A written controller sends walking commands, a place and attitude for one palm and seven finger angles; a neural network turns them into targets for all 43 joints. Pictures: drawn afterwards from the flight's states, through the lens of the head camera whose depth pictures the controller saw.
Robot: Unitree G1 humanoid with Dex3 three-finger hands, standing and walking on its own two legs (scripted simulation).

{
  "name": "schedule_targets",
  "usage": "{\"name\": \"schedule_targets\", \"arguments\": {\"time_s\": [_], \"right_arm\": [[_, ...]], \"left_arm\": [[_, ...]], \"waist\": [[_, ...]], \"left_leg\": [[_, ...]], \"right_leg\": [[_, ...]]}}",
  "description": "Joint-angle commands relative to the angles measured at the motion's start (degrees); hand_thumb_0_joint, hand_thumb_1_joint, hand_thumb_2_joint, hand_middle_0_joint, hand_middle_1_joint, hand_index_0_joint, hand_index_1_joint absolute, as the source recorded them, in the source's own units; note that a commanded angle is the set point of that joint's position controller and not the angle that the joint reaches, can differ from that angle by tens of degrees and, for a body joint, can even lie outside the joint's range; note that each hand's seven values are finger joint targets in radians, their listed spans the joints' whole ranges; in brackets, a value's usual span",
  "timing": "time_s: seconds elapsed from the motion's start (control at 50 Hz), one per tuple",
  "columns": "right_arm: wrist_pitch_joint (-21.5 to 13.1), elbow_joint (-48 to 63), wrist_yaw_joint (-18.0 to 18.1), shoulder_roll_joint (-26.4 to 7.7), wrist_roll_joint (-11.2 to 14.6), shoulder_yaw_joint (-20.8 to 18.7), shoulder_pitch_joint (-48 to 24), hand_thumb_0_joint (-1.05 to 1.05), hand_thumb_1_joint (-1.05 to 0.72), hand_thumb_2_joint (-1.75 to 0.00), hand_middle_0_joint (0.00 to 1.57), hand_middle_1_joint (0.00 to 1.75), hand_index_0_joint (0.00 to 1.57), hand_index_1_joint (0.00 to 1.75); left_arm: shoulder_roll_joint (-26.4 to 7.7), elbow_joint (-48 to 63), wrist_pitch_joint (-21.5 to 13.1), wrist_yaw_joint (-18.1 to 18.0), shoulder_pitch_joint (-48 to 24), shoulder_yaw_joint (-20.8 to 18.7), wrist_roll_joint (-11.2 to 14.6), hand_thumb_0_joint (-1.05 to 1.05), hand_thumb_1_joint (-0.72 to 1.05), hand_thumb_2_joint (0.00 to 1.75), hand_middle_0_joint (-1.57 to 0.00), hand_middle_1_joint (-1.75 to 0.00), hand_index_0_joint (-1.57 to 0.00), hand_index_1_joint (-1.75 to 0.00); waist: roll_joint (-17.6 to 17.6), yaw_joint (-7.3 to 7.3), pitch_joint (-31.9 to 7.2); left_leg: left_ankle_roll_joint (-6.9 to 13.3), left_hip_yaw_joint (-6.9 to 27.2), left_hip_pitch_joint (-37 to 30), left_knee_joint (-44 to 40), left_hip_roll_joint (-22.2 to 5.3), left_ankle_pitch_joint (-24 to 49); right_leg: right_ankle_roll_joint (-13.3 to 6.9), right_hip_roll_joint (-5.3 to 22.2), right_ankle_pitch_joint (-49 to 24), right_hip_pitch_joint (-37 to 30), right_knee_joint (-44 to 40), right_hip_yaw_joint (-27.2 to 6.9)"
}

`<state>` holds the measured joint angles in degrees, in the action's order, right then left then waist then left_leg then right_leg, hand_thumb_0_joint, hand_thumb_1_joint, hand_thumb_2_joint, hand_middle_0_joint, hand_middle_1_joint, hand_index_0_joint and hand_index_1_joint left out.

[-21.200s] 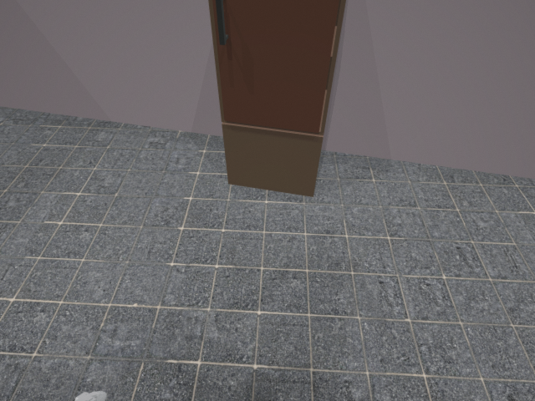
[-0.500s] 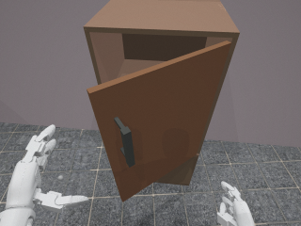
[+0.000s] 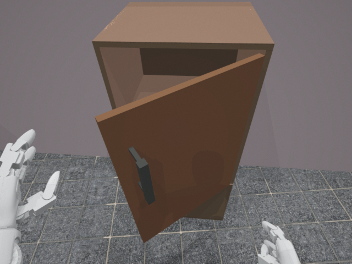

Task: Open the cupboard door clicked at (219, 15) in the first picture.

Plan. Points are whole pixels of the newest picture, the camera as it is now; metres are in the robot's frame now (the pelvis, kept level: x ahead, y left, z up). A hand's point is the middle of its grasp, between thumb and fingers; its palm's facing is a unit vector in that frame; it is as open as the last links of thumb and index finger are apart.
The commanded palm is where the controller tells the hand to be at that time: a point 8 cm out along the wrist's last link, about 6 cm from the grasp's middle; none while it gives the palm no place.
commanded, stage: draw the hand back to the body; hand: left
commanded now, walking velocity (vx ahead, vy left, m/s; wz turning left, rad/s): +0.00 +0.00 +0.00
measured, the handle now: (142, 176) +0.28 +0.12 +0.08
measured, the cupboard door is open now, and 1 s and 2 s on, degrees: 39 39 39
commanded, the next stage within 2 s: step back with the hand held close in 0.40 s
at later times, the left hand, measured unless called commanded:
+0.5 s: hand (50, 194) +0.18 +0.25 +0.15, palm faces +0.45 -0.80 -0.40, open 7.4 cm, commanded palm +0.13 +0.28 +0.17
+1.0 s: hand (31, 212) +0.15 +0.26 +0.15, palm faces +0.34 -0.78 -0.53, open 7.4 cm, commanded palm +0.09 +0.31 +0.17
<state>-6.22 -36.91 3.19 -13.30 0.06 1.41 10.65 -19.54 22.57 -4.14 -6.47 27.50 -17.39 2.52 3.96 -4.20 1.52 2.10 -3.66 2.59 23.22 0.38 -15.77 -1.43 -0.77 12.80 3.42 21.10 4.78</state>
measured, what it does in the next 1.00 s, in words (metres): shifts its weight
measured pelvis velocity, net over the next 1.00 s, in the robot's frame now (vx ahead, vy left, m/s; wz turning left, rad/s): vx -0.06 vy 0.01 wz -0.04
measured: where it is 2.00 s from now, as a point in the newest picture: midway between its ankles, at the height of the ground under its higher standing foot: outside the picture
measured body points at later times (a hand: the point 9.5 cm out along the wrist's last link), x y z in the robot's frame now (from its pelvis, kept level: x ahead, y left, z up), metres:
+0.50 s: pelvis -0.01 -0.01 +0.00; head -0.03 -0.04 +0.45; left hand +0.15 +0.29 +0.17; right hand +0.18 -0.24 -0.09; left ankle -0.03 +0.09 -0.74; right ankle -0.01 -0.10 -0.74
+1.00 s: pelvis -0.06 +0.01 -0.01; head -0.05 +0.01 +0.44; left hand +0.12 +0.30 +0.18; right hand +0.10 -0.25 -0.08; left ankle -0.03 +0.09 -0.74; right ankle -0.01 -0.10 -0.74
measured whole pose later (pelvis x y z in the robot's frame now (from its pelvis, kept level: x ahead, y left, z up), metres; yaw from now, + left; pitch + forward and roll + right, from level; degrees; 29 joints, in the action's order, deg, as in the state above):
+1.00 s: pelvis -0.06 +0.01 -0.01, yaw -2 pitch -1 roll +0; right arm -1.3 -31.5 4.7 -13.7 1.1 -1.2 11.2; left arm -24.9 29.1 -9.1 -7.4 33.0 -23.6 1.6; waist 0.0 0.1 2.2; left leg 3.6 -6.4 16.1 29.5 0.7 -13.1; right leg -0.7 0.1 9.6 18.2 28.4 2.4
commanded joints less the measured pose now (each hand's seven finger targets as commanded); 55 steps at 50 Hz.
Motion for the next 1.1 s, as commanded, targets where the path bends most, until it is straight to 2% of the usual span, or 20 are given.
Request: {"name": "schedule_targets", "arguments": {"time_s": [0.0,0.06,0.2,0.26,0.3,0.48,0.5,0.52,0.54,0.56,0.58,0.64,0.7,0.76,0.82,0.86,0.88,0.92,1.0,1.08], "right_arm": [[-2.55,9.01,0.81,-5.91,-0.13,-2.27,-7.43,0.00,-0.90,-0.90,0.20,0.30,0.20,0.30],[-2.22,9.20,0.45,-5.90,0.00,-2.32,-7.66,0.00,-0.90,-0.90,0.20,0.30,0.20,0.30],[-2.61,9.14,0.68,-5.89,-0.12,-2.51,-7.91,0.00,-0.90,-0.90,0.20,0.30,0.20,0.30],[-2.85,8.96,0.71,-5.62,-0.11,-2.51,-7.79,0.00,-0.90,-0.90,0.20,0.30,0.20,0.30],[-2.82,8.81,0.74,-5.65,-0.11,-2.42,-7.95,0.00,-0.90,-0.90,0.20,0.30,0.20,0.30],[-3.02,8.37,0.67,-5.75,0.12,-2.70,-8.38,0.00,-0.90,-0.90,0.20,0.30,0.20,0.30],[-3.38,8.62,0.68,-5.80,0.19,-2.50,-9.07,0.00,-0.90,-0.90,0.20,0.30,0.20,0.30],[-2.38,10.87,0.94,-6.51,1.11,-2.31,-6.84,0.00,-0.90,-0.90,0.20,0.30,0.20,0.30],[-1.42,9.62,1.01,-5.66,0.63,-2.56,-6.44,0.00,-0.90,-0.90,0.20,0.30,0.20,0.30],[-0.72,10.37,0.79,-6.05,0.45,-2.76,-6.24,0.00,-0.90,-0.90,0.20,0.30,0.20,0.30],[-0.32,10.69,0.91,-6.25,0.38,-2.95,-6.64,0.00,-0.90,-0.90,0.20,0.30,0.20,0.30],[0.67,11.63,1.05,-6.75,0.40,-3.50,-5.97,0.00,-0.90,-0.90,0.20,0.30,0.20,0.30],[1.67,12.53,1.48,-6.54,0.60,-4.03,-5.84,0.00,-0.90,-0.90,0.20,0.30,0.20,0.30],[2.40,13.58,1.63,-6.49,0.92,-4.40,-5.81,0.00,-0.90,-0.90,0.20,0.30,0.20,0.30],[2.62,14.22,1.90,-6.47,0.98,-4.59,-5.73,0.00,-0.90,-0.90,0.20,0.30,0.20,0.30],[2.58,14.51,1.96,-6.45,0.94,-4.68,-5.72,0.00,-0.90,-0.90,0.20,0.30,0.20,0.30],[2.43,14.50,2.08,-6.79,0.81,-4.74,-6.11,0.00,-0.90,-0.90,0.20,0.30,0.20,0.30],[2.12,14.85,2.09,-6.93,0.64,-4.61,-5.52,0.00,-0.90,-0.90,0.20,0.30,0.20,0.30],[1.16,15.33,2.19,-7.40,0.65,-4.75,-4.58,0.00,-0.90,-0.90,0.20,0.30,0.20,0.30],[0.19,15.16,2.22,-7.87,0.41,-5.09,-3.58,0.00,-0.90,-0.90,0.20,0.30,0.20,0.30]], "left_arm": [[-10.79,11.22,-3.98,-1.28,-6.99,-8.34,0.70,0.00,0.90,0.90,-0.20,-0.30,-0.20,-0.30],[-8.69,9.54,-3.88,-0.76,-5.72,-6.47,0.93,0.00,0.90,0.90,-0.20,-0.30,-0.20,-0.30],[-10.86,12.18,-4.51,-1.07,-6.63,-7.79,0.66,0.00,0.90,0.90,-0.20,-0.30,-0.20,-0.30],[-10.97,11.54,-4.55,-1.12,-5.89,-8.18,0.81,0.00,0.90,0.90,-0.20,-0.30,-0.20,-0.30],[-10.66,10.93,-4.52,-1.11,-6.24,-7.88,0.80,0.00,0.90,0.90,-0.20,-0.30,-0.20,-0.30],[-10.31,9.26,-5.10,-0.82,-6.92,-7.31,0.88,0.00,0.90,0.90,-0.20,-0.30,-0.20,-0.30],[-11.80,13.69,-5.70,-1.04,-12.66,-7.66,0.80,0.00,0.90,0.90,-0.20,-0.30,-0.20,-0.30],[-19.27,14.47,-7.84,-1.50,-15.11,-15.69,0.79,0.00,0.90,0.90,-0.20,-0.30,-0.20,-0.30],[-13.79,8.80,-7.66,-0.75,-7.86,-11.92,0.67,0.00,0.90,0.90,-0.20,-0.30,-0.20,-0.30],[-11.91,8.58,-7.55,-0.30,-4.74,-10.12,0.35,0.00,0.90,0.90,-0.20,-0.30,-0.20,-0.30],[-12.00,9.37,-7.86,-0.20,-3.99,-10.19,0.36,0.00,0.90,0.90,-0.20,-0.30,-0.20,-0.30],[-11.89,11.33,-8.00,-0.47,0.01,-9.95,0.20,0.00,0.90,0.90,-0.20,-0.30,-0.20,-0.30],[-13.32,12.03,-7.67,-1.11,2.35,-11.83,0.27,0.00,0.90,0.90,-0.20,-0.30,-0.20,-0.30],[-14.46,14.62,-7.66,-1.55,3.06,-12.85,0.21,0.00,0.90,0.90,-0.20,-0.30,-0.20,-0.30],[-14.93,16.86,-7.89,-2.15,4.61,-13.62,0.13,0.00,0.90,0.90,-0.20,-0.30,-0.20,-0.30],[-15.11,17.71,-8.11,-2.43,5.38,-14.12,-0.04,0.00,0.90,0.90,-0.20,-0.30,-0.20,-0.30],[-15.34,18.20,-8.22,-2.56,5.47,-14.45,-0.10,0.00,0.90,0.90,-0.20,-0.30,-0.20,-0.30],[-14.77,18.24,-8.46,-2.77,5.73,-14.57,-0.48,0.00,0.90,0.90,-0.20,-0.30,-0.20,-0.30],[-13.81,17.75,-9.15,-2.98,3.25,-14.44,-1.34,0.00,0.90,0.90,-0.20,-0.30,-0.20,-0.30],[-13.83,18.21,-10.09,-3.10,0.18,-14.60,-2.31,0.00,0.90,0.90,-0.20,-0.30,-0.20,-0.30]], "waist": [[0.00,-0.05,-3.60],[-1.94,0.09,-2.46],[1.16,-0.19,-4.73],[-0.74,-0.20,-4.46],[-0.65,-0.02,-2.79],[-0.97,0.05,-1.70],[1.68,0.33,-2.79],[-1.96,2.77,1.98],[-5.24,3.03,0.75],[-5.74,3.09,-0.38],[-3.28,3.00,-1.40],[-1.56,3.17,-6.80],[-3.66,3.19,-9.76],[-4.72,3.41,-10.54],[-2.18,3.30,-10.80],[-1.64,3.19,-9.89],[0.89,2.95,-9.30],[2.22,2.80,-7.96],[1.01,3.25,-4.47],[-1.02,3.84,-2.86]], "left_leg": [[-1.32,4.47,1.73,-3.34,-2.53,18.75],[-0.91,4.29,2.14,-3.60,-2.41,16.83],[-0.81,4.09,1.36,-3.26,-2.03,16.82],[-0.69,3.88,1.23,-3.05,-1.94,16.60],[-0.73,4.13,1.73,-3.33,-1.96,16.04],[-0.38,3.70,1.81,-3.57,-1.88,12.10],[-0.39,4.01,1.30,-3.63,-1.70,11.30],[0.60,5.08,5.04,-1.92,-2.80,6.77],[0.71,5.38,4.38,-0.15,-2.59,6.31],[0.63,4.90,4.10,0.61,-2.57,7.23],[0.54,4.83,4.19,0.45,-2.73,8.65],[0.26,4.63,4.53,0.63,-3.93,13.02],[-0.06,4.94,5.86,0.91,-4.85,17.72],[-0.10,5.06,7.81,2.09,-4.98,17.33],[0.04,6.14,9.87,1.68,-5.59,16.98],[0.55,7.16,12.72,0.47,-6.32,13.77],[0.85,7.89,14.14,-0.46,-6.53,12.55],[1.62,9.34,19.34,-3.29,-8.12,7.22],[3.36,11.19,30.39,-6.37,-9.72,-8.79],[4.04,11.44,34.56,-4.22,-8.75,-19.77]], "right_leg": [[-0.51,1.44,-12.37,-1.24,-2.45,-4.49],[-0.31,1.24,-11.13,-0.73,-3.18,-4.47],[-0.41,1.59,-11.97,-1.75,-3.16,-5.15],[-0.30,1.50,-12.29,-1.39,-3.47,-5.17],[-0.39,1.50,-11.67,-0.77,-3.74,-5.08],[-0.20,1.67,-7.48,0.52,-5.33,-5.66],[-0.20,1.77,-6.66,0.56,-5.43,-5.98],[-0.04,4.45,-7.82,7.93,-8.26,-12.02],[-0.12,5.85,-7.42,8.44,-8.63,-12.05],[-0.10,6.35,-8.19,8.93,-8.32,-11.88],[-0.22,6.67,-10.63,8.61,-7.29,-11.07],[0.15,6.71,-16.60,6.28,-3.26,-10.53],[0.36,6.61,-22.60,4.22,0.32,-9.75],[0.25,6.94,-23.49,4.85,1.80,-10.39],[0.05,6.62,-21.96,4.98,3.89,-10.22],[0.38,5.76,-18.17,5.52,5.11,-10.12],[0.35,5.41,-16.64,5.22,5.62,-10.04],[0.95,3.86,-11.31,3.66,8.69,-9.07],[1.34,3.18,-6.29,0.49,13.40,-9.20],[0.88,4.25,0.90,2.63,11.97,-11.64]]}}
